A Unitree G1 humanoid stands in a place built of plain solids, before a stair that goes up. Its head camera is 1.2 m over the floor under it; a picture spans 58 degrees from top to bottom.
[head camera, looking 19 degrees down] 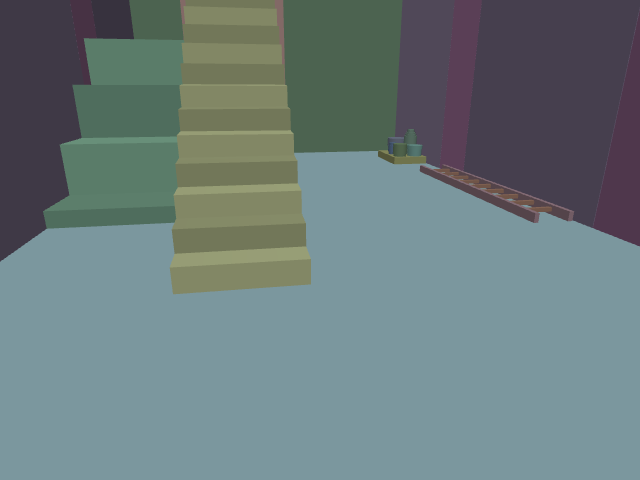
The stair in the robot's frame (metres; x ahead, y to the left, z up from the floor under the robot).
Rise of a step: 0.18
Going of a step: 0.21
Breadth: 0.87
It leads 10 degrees to the left of straight ahead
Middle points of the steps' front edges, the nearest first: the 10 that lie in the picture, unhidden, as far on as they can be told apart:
2.52 0.49 0.18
2.73 0.52 0.36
2.94 0.56 0.53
3.15 0.60 0.71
3.36 0.63 0.89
3.57 0.67 1.06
3.78 0.70 1.24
3.99 0.74 1.42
4.20 0.78 1.60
4.41 0.81 1.77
